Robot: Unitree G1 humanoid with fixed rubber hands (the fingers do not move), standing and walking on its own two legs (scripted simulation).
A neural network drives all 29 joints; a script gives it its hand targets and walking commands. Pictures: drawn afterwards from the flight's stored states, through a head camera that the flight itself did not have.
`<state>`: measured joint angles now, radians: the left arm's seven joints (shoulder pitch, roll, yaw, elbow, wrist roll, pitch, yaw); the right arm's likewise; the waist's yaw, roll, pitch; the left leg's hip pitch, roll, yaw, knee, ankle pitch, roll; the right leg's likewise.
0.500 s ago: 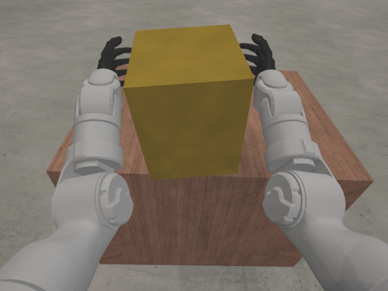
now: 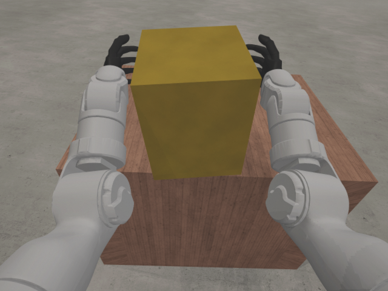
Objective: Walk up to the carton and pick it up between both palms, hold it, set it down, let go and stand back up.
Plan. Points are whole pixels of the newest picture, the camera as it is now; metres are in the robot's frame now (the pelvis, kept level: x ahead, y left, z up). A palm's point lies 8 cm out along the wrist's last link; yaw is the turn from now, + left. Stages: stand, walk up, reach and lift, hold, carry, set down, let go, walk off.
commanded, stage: reach and lift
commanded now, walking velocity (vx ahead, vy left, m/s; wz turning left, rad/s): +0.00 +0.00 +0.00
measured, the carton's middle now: (193, 105) +0.45 +0.00 +0.19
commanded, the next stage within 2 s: hold in 1.54 s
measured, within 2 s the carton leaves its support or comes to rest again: neither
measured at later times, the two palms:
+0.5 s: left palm (122, 83) +0.44 +0.15 +0.24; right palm (264, 86) +0.44 -0.14 +0.24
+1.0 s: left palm (112, 92) +0.43 +0.17 +0.23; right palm (257, 93) +0.43 -0.13 +0.23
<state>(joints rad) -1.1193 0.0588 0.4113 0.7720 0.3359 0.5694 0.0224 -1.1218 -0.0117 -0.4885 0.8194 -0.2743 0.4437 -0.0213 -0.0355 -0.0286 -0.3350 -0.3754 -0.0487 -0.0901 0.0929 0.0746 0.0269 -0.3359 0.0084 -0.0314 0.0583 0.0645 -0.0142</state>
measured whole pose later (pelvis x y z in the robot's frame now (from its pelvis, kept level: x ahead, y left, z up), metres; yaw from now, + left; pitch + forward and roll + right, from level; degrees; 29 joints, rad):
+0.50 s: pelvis +0.03 -0.01 +0.00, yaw +0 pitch +12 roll +0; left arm -0.97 0.00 0.41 0.56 0.34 0.61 0.01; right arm -0.97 0.01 -0.34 0.67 -0.13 0.44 -0.08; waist -0.02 -0.02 -0.31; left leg -0.34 -0.04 -0.09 0.10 0.03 0.02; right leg -0.28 0.02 -0.03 0.02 0.05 -0.02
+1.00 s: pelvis +0.03 +0.00 +0.00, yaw +1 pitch +9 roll -1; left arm -0.88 -0.02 0.38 0.36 0.36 0.73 -0.06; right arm -0.86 0.05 -0.31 0.51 -0.08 0.49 -0.10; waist -0.05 -0.04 -0.26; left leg -0.30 -0.05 -0.11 0.13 0.01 0.02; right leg -0.24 0.01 -0.05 0.06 0.01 -0.01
